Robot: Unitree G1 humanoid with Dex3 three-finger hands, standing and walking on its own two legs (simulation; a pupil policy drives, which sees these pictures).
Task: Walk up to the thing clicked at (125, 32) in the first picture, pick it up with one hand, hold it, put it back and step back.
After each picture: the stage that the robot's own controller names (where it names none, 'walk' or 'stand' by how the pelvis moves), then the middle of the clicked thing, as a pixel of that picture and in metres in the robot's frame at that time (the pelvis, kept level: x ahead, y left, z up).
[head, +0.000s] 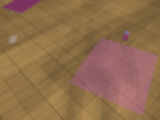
stand; (125, 36) +1.67 -0.50 -0.72
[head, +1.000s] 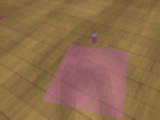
walk; (94, 38) +1.61 +0.01 -0.69
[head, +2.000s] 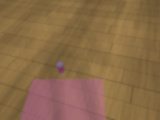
walk; (60, 67) +1.08 +0.36 -0.71
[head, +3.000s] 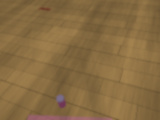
walk; (61, 101) +0.72 +0.31 -0.72
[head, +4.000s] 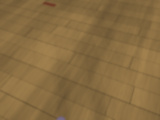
walk; out of the picture +0.46 +0.24 -0.71
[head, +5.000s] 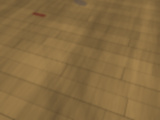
stand; out of the picture +0.39 +0.22 -0.72
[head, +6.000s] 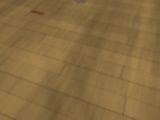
stand; out of the picture +0.38 +0.22 -0.73
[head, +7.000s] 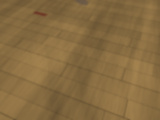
stand; out of the picture +0.38 +0.23 -0.73
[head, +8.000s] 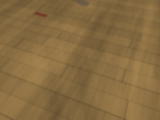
stand; out of the picture +0.37 +0.23 -0.73
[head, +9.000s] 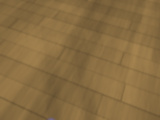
go down; out of the picture +0.40 +0.23 -0.71
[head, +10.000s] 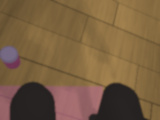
go down; (11, 58) +0.45 +0.28 -0.28
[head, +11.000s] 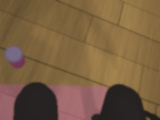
close in; (15, 57) +0.45 +0.29 -0.29
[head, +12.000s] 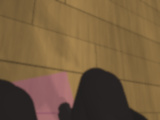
close in; out of the picture +0.42 +0.32 -0.22
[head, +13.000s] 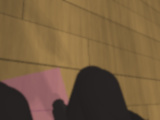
close; out of the picture +0.42 +0.33 -0.22
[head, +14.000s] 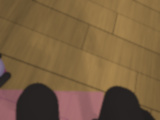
lift; out of the picture +0.34 +0.31 -0.08
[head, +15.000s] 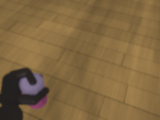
hold; (34, 91) +0.33 +0.18 +0.04
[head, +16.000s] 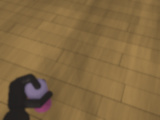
hold; (39, 96) +0.33 +0.17 +0.00
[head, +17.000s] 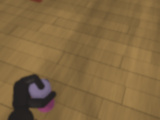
hold; (42, 96) +0.33 +0.16 -0.01
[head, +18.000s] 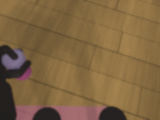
crouch; (18, 65) +0.42 +0.23 -0.09
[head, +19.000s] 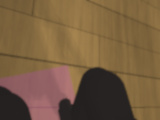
lower; out of the picture +0.41 +0.32 -0.23
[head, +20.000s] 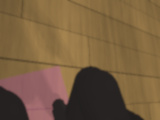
lower; out of the picture +0.41 +0.34 -0.22
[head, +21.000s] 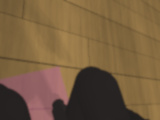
lower; out of the picture +0.41 +0.33 -0.22
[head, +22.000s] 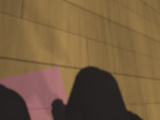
lower; out of the picture +0.41 +0.34 -0.22
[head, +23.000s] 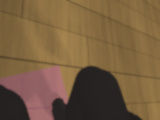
loosen; out of the picture +0.41 +0.33 -0.22
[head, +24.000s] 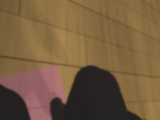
withdraw; out of the picture +0.41 +0.32 -0.23
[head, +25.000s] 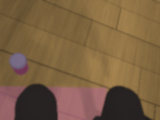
walk; (19, 64) +0.43 +0.28 -0.30
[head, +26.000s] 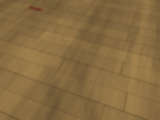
stand; out of the picture +0.38 +0.21 -0.65
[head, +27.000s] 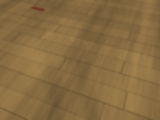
stand; out of the picture +0.40 +0.23 -0.67
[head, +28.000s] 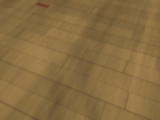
stand; out of the picture +0.40 +0.23 -0.68
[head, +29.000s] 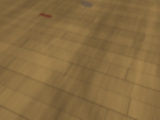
walk; out of the picture +0.41 +0.22 -0.72
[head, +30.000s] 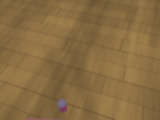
walk; (62, 106) +0.56 +0.23 -0.71
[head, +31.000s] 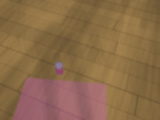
walk; (59, 68) +0.88 +0.21 -0.70
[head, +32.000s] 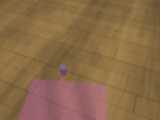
stand; (63, 70) +1.02 +0.24 -0.71
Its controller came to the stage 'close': yes
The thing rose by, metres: 0.71
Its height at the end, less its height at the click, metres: +0.00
